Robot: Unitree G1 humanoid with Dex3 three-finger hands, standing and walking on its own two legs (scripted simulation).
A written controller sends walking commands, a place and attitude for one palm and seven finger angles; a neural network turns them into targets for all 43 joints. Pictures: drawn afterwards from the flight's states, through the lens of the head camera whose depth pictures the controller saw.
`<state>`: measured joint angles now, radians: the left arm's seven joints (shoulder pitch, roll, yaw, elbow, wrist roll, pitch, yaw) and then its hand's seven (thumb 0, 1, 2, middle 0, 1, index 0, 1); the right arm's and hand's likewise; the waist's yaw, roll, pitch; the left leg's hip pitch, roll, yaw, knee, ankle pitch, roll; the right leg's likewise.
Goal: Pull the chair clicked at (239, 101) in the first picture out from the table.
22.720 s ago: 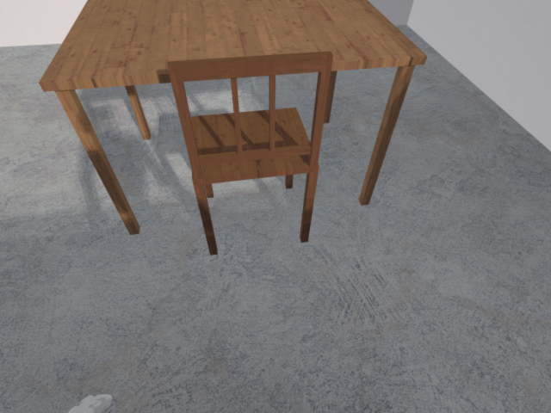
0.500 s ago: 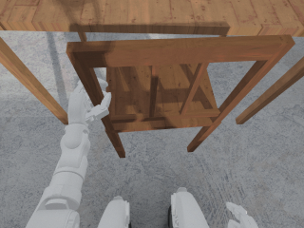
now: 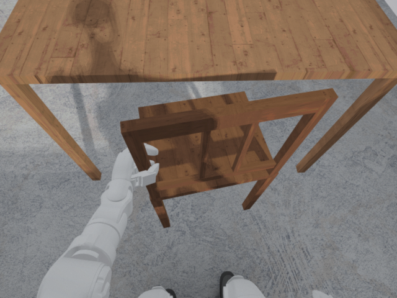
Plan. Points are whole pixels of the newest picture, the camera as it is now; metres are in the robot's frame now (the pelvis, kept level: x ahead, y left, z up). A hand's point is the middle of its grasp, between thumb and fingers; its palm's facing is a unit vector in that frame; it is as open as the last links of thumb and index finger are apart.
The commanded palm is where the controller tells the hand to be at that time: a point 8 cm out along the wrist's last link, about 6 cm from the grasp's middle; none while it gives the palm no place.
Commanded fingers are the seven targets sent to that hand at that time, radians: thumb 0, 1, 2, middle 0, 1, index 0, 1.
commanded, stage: step backward, pulling the chair out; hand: left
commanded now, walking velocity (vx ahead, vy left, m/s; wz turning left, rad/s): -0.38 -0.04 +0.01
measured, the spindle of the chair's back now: (203, 155) +0.43 -0.03 -0.08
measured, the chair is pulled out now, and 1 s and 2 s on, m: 0.06 0.15 0.19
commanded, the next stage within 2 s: none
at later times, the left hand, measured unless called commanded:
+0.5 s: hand (156, 216) +0.28 +0.08 -0.06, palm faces -0.07 -0.99 -0.14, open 5.8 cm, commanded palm +0.29 +0.14 -0.06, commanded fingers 0.00 0.90 0.90 -0.50 -1.45 -0.50 -1.45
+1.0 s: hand (153, 228) +0.26 +0.09 -0.06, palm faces -0.07 -0.98 -0.19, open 5.9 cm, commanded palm +0.26 +0.14 -0.06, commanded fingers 0.00 0.90 0.90 -0.50 -1.45 -0.50 -1.45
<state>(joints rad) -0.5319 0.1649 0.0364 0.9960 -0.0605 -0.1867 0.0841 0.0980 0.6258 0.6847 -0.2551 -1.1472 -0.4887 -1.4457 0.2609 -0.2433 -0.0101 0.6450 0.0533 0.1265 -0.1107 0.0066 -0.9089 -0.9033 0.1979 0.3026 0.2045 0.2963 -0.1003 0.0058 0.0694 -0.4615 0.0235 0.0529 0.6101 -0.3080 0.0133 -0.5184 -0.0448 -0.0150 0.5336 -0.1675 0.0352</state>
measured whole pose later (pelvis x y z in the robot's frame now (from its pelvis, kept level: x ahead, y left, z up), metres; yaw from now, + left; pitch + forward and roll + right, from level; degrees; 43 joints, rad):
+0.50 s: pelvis -0.07 +0.00 +0.00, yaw +0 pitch +3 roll +1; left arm -0.48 0.11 -0.04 1.00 -0.07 -0.20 0.11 0.05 0.61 0.67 -0.22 -1.12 -0.49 -1.45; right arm 0.21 -0.29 0.00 0.70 0.08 0.03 -0.13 0.01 -0.91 -0.90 0.20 0.30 0.20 0.30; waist -0.07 0.00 0.13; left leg -0.43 0.01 0.08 0.57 -0.18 0.02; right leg -0.51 -0.07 0.00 0.55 -0.18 0.02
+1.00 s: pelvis -0.10 -0.01 -0.01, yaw +0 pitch +2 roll +0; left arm -0.51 0.14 -0.05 0.99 -0.04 -0.17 0.12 0.02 0.59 0.67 -0.22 -1.16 -0.49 -1.45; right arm 0.22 -0.28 0.01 0.72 0.05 -0.01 -0.13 0.01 -0.91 -0.90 0.20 0.30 0.20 0.30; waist -0.06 0.00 0.15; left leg -0.44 0.01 0.04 0.61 -0.20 0.01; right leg -0.50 -0.06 -0.01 0.64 -0.26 0.01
